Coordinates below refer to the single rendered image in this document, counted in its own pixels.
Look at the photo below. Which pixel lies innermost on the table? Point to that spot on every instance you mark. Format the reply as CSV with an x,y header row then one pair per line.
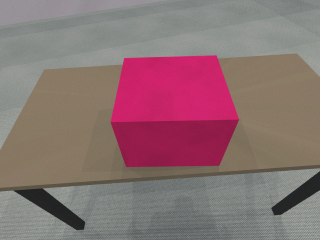
x,y
63,136

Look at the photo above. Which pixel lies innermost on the carton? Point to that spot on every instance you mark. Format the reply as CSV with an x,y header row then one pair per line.
x,y
173,111

